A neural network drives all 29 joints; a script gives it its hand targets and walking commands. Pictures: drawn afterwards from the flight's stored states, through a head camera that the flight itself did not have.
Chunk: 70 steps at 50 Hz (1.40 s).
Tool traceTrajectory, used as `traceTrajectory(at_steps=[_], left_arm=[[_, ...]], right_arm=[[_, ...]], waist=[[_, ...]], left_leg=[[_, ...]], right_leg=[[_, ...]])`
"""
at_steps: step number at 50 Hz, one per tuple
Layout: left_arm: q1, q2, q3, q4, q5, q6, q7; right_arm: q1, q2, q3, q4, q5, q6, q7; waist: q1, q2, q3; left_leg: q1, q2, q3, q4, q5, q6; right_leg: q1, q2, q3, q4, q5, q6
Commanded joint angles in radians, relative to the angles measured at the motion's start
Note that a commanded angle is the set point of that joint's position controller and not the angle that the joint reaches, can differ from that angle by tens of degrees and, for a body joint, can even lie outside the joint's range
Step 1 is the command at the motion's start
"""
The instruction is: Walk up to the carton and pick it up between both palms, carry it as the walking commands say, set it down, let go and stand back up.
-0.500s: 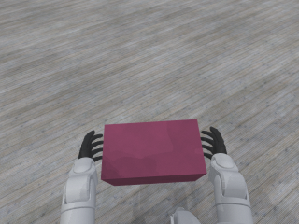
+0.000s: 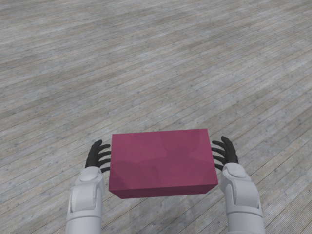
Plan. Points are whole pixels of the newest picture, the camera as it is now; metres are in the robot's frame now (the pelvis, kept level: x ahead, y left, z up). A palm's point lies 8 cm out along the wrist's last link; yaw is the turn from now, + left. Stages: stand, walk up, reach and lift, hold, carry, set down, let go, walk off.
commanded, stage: carry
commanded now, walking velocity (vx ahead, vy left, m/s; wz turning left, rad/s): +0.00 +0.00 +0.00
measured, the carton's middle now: (161, 165) +0.32 -0.01 -0.07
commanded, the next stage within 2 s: hold in 1.44 s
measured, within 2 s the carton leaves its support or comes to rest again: neither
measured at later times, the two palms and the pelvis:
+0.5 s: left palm (81, 193) +0.21 +0.17 +0.03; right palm (236, 192) +0.21 -0.17 +0.03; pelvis -0.06 +0.01 +0.01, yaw +0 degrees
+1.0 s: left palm (75, 199) +0.20 +0.18 +0.03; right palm (233, 201) +0.19 -0.16 +0.03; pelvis -0.08 +0.02 +0.01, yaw +0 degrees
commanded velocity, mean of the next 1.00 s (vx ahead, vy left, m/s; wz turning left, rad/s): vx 0.00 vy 0.00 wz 0.00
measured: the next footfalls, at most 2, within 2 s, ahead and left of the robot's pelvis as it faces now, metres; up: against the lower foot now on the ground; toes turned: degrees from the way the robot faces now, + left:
none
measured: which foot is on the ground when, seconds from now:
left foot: down 0.00-1.00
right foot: down 0.00-1.00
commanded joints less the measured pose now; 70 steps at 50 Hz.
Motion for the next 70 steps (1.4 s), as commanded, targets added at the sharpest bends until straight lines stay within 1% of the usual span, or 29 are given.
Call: traceTrajectory(at_steps=[1,2,3,4,6,9,13,17,20,21,24,25,30,31,35,37,38,39,40,45,46,47,51,52,53,62,64,65,70], left_arm=[[-0.559,-0.780,-0.721,-0.153,-0.215,-0.020,-0.318],[-0.599,-0.757,-0.707,-0.150,-0.209,-0.021,-0.315],[-0.619,-0.757,-0.697,-0.144,-0.218,-0.022,-0.315],[-0.614,-0.756,-0.711,-0.154,-0.222,-0.017,-0.317],[-0.577,-0.772,-0.720,-0.150,-0.209,-0.015,-0.314],[-0.587,-0.771,-0.702,-0.110,-0.204,-0.013,-0.322],[-0.623,-0.796,-0.694,-0.072,-0.201,-0.008,-0.330],[-0.617,-0.803,-0.683,-0.034,-0.187,-0.015,-0.336],[-0.673,-0.819,-0.669,0.019,-0.183,-0.012,-0.347],[-0.666,-0.828,-0.670,0.028,-0.178,-0.012,-0.345],[-0.694,-0.835,-0.659,0.061,-0.180,-0.016,-0.350],[-0.707,-0.837,-0.658,0.061,-0.175,-0.019,-0.349],[-0.758,-0.865,-0.664,0.057,-0.186,-0.026,-0.354],[-0.756,-0.874,-0.672,0.046,-0.199,-0.033,-0.356],[-0.775,-0.866,-0.658,0.071,-0.177,-0.033,-0.356],[-0.768,-0.868,-0.658,0.082,-0.174,-0.030,-0.354],[-0.752,-0.872,-0.665,0.077,-0.172,-0.025,-0.355],[-0.755,-0.861,-0.646,0.106,-0.162,-0.027,-0.357],[-0.713,-0.864,-0.634,0.141,-0.155,-0.024,-0.360],[-0.750,-0.882,-0.649,0.107,-0.164,-0.035,-0.360],[-0.774,-0.885,-0.663,0.086,-0.177,-0.038,-0.363],[-0.778,-0.897,-0.667,0.084,-0.185,-0.035,-0.362],[-0.734,-0.890,-0.657,0.109,-0.174,-0.026,-0.363],[-0.730,-0.910,-0.668,0.081,-0.176,-0.029,-0.359],[-0.744,-0.903,-0.672,0.071,-0.180,-0.026,-0.362],[-0.727,-0.905,-0.652,0.109,-0.174,-0.017,-0.362],[-0.758,-0.906,-0.668,0.068,-0.173,-0.023,-0.354],[-0.709,-0.922,-0.669,0.074,-0.180,-0.016,-0.356],[-0.721,-0.894,-0.656,0.077,-0.165,-0.015,-0.354]], right_arm=[[-0.522,0.819,0.744,-0.102,0.256,-0.012,0.359],[-0.575,0.803,0.738,-0.107,0.256,-0.013,0.355],[-0.577,0.795,0.732,-0.104,0.248,-0.011,0.356],[-0.536,0.796,0.711,-0.077,0.237,-0.003,0.353],[-0.492,0.801,0.691,-0.054,0.234,-0.001,0.360],[-0.538,0.794,0.689,-0.055,0.235,-0.005,0.363],[-0.624,0.806,0.702,-0.068,0.249,-0.010,0.370],[-0.595,0.806,0.675,-0.008,0.226,-0.017,0.377],[-0.637,0.823,0.652,0.036,0.216,-0.019,0.384],[-0.660,0.816,0.655,0.012,0.219,-0.026,0.382],[-0.696,0.821,0.655,0.021,0.217,-0.029,0.385],[-0.700,0.819,0.652,0.035,0.217,-0.034,0.387],[-0.771,0.855,0.662,0.026,0.230,-0.040,0.392],[-0.785,0.863,0.681,0.001,0.239,-0.044,0.389],[-0.773,0.838,0.642,0.047,0.217,-0.045,0.395],[-0.791,0.837,0.652,0.030,0.219,-0.045,0.393],[-0.780,0.849,0.645,0.049,0.223,-0.043,0.395],[-0.770,0.832,0.627,0.074,0.207,-0.043,0.398],[-0.819,0.832,0.660,0.045,0.224,-0.042,0.396],[-0.809,0.842,0.651,0.060,0.224,-0.047,0.403],[-0.843,0.851,0.664,0.030,0.235,-0.052,0.401],[-0.857,0.860,0.673,0.014,0.242,-0.054,0.402],[-0.794,0.834,0.649,0.054,0.215,-0.041,0.399],[-0.856,0.849,0.679,-0.007,0.241,-0.051,0.403],[-0.809,0.854,0.660,0.039,0.230,-0.040,0.404],[-0.847,0.837,0.666,0.013,0.233,-0.038,0.404],[-0.892,0.846,0.668,-0.024,0.242,-0.046,0.399],[-0.883,0.855,0.688,-0.043,0.255,-0.042,0.398],[-0.847,0.830,0.656,-0.004,0.236,-0.034,0.402]], waist=[[0.057,-0.044,-0.569],[0.046,-0.076,-0.552],[0.043,-0.118,-0.549],[0.042,-0.098,-0.533],[0.047,-0.040,-0.545],[0.048,-0.021,-0.557],[0.046,-0.049,-0.500],[0.040,0.023,-0.468],[0.041,0.012,-0.404],[0.037,0.051,-0.394],[0.041,-0.015,-0.357],[0.035,0.048,-0.332],[0.040,0.024,-0.339],[0.043,-0.027,-0.367],[0.032,0.050,-0.332],[0.030,0.023,-0.310],[0.028,0.061,-0.319],[0.030,0.056,-0.334],[0.037,-0.023,-0.313],[0.028,0.038,-0.318],[0.034,0.039,-0.335],[0.031,0.080,-0.360],[0.031,0.043,-0.378],[0.031,0.085,-0.390],[0.029,0.091,-0.387],[0.033,0.039,-0.352],[0.032,0.088,-0.381],[0.034,0.049,-0.373],[0.033,0.070,-0.377]], left_leg=[[0.114,0.092,-0.033,0.029,0.390,0.063],[0.066,0.068,-0.029,-0.019,0.126,0.045],[0.052,0.058,-0.027,-0.033,0.085,0.037],[0.050,0.057,-0.035,-0.046,0.065,0.038],[0.107,0.063,-0.028,-0.098,0.168,0.040],[0.119,0.086,-0.050,-0.059,0.281,0.045],[0.125,0.081,-0.051,-0.116,0.126,0.030],[0.177,0.096,-0.078,-0.154,0.202,0.042],[0.131,0.104,-0.087,-0.173,0.116,0.051],[0.135,0.105,-0.087,-0.187,0.144,0.049],[0.084,0.088,-0.076,-0.174,0.030,0.053],[0.100,0.090,-0.081,-0.194,0.059,0.054],[0.071,0.094,-0.084,-0.197,0.040,0.064],[0.089,0.085,-0.068,-0.160,0.050,0.051],[0.092,0.080,-0.068,-0.198,0.069,0.057],[0.081,0.078,-0.071,-0.200,0.071,0.056],[0.101,0.085,-0.080,-0.219,0.074,0.060],[0.096,0.089,-0.083,-0.212,0.079,0.065],[0.067,0.091,-0.080,-0.181,0.078,0.059],[0.098,0.078,-0.080,-0.217,0.131,0.055],[0.105,0.088,-0.073,-0.190,0.115,0.053],[0.124,0.089,-0.082,-0.213,0.139,0.063],[0.118,0.101,-0.096,-0.214,0.237,0.057],[0.144,0.105,-0.092,-0.219,0.249,0.057],[0.138,0.105,-0.091,-0.212,0.277,0.059],[0.122,0.087,-0.078,-0.209,0.155,0.057],[0.142,0.094,-0.082,-0.211,0.195,0.060],[0.125,0.097,-0.099,-0.228,0.183,0.062],[0.127,0.083,-0.080,-0.204,0.155,0.060]], right_leg=[[0.480,-0.288,0.230,-0.193,1.189,0.083],[0.518,-0.316,0.267,-0.223,1.263,0.082],[0.528,-0.327,0.251,-0.207,1.304,0.072],[0.516,-0.331,0.272,-0.232,1.252,0.074],[0.472,-0.317,0.255,-0.219,1.167,0.058],[0.476,-0.299,0.263,-0.253,1.085,0.091],[0.395,-0.318,0.281,-0.311,0.867,0.082],[0.306,-0.279,0.269,-0.355,0.566,0.064],[0.248,-0.272,0.287,-0.411,0.312,0.065],[0.235,-0.257,0.268,-0.415,0.252,0.053],[0.188,-0.269,0.298,-0.493,-0.007,0.062],[0.157,-0.261,0.283,-0.483,-0.006,0.048],[0.161,-0.258,0.291,-0.489,-0.009,0.066],[0.178,-0.272,0.313,-0.506,0.001,0.073],[0.139,-0.262,0.290,-0.489,-0.025,0.050],[0.119,-0.260,0.282,-0.492,-0.037,0.050],[0.112,-0.252,0.269,-0.475,-0.040,0.044],[0.125,-0.252,0.275,-0.475,-0.010,0.048],[0.128,-0.265,0.302,-0.503,0.024,0.070],[0.140,-0.260,0.276,-0.461,0.033,0.044],[0.137,-0.266,0.289,-0.475,0.050,0.061],[0.148,-0.251,0.262,-0.461,0.058,0.053],[0.201,-0.237,0.240,-0.396,0.221,0.043],[0.204,-0.237,0.236,-0.387,0.237,0.038],[0.206,-0.233,0.233,-0.372,0.263,0.036],[0.158,-0.250,0.269,-0.426,0.105,0.035],[0.165,-0.238,0.252,-0.409,0.138,0.034],[0.177,-0.235,0.246,-0.397,0.136,0.034],[0.152,-0.257,0.275,-0.425,0.116,0.029]])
